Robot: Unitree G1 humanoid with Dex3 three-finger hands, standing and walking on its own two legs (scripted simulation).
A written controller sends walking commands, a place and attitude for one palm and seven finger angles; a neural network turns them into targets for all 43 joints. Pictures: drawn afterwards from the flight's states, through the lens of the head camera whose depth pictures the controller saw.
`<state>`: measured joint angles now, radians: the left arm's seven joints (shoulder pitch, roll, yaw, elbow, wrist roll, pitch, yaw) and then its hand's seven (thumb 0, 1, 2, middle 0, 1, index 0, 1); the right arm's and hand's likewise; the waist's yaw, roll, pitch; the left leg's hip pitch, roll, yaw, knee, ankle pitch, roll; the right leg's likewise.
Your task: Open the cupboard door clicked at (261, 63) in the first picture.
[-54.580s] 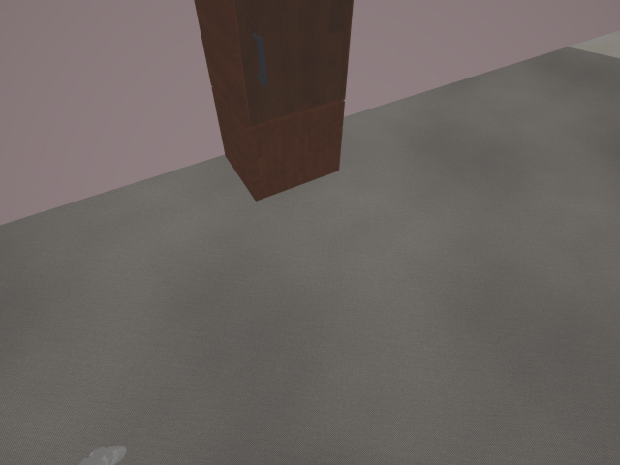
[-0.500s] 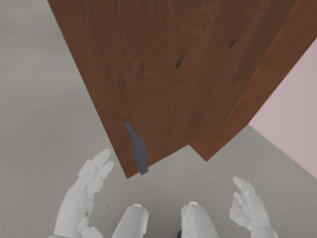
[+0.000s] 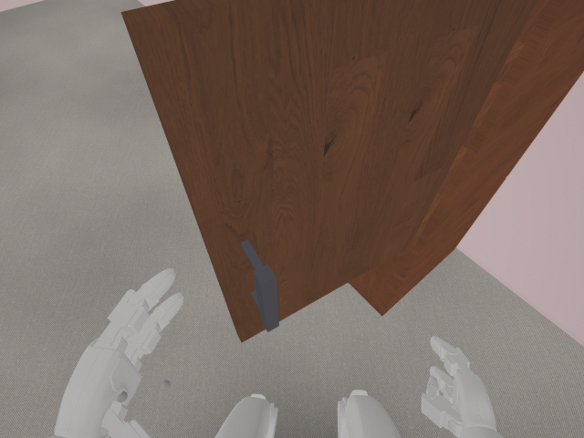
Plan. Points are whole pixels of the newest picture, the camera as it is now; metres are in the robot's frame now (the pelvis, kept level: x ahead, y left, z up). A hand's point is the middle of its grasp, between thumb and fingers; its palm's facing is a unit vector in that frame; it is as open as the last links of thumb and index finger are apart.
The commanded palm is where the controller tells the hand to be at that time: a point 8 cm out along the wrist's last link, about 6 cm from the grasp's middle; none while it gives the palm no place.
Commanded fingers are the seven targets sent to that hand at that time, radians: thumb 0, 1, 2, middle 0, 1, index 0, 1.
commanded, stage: draw the hand back to the body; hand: left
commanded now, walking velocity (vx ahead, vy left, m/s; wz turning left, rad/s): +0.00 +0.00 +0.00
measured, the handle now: (260, 289) +0.31 +0.07 +0.03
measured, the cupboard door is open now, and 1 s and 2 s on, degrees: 81 81 81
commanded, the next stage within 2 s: step back with the hand held close in 1.30 s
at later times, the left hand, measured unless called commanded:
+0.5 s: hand (60, 334) +0.19 +0.22 +0.17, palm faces +0.22 -0.90 -0.38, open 14.1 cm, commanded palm +0.16 +0.27 +0.21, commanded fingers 0.00 0.20 0.60 -0.17 -0.30 -0.17 -0.30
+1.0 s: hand out of the picture +0.24 +0.27 +0.30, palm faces +0.46 -0.79 -0.40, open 8.3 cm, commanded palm +0.19 +0.30 +0.30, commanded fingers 0.00 0.90 0.90 -0.20 -0.30 -0.20 -0.30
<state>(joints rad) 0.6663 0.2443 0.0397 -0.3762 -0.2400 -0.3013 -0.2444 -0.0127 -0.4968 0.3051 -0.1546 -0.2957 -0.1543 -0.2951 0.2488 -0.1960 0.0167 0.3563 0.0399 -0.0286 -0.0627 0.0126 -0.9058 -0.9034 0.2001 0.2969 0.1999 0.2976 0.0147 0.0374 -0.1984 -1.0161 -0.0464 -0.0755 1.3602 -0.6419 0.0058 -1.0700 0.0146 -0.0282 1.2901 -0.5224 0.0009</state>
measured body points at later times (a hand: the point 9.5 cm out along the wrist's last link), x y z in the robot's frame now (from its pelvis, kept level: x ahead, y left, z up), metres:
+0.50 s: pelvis +0.03 +0.01 +0.08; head +0.02 +0.00 +0.53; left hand +0.18 +0.27 +0.19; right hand +0.20 -0.22 +0.02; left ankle +0.01 +0.11 -0.61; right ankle +0.06 -0.12 -0.61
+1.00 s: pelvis +0.05 +0.00 +0.12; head +0.02 -0.01 +0.57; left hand +0.21 +0.31 +0.32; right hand +0.23 -0.22 +0.05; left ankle +0.01 +0.11 -0.61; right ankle +0.06 -0.12 -0.61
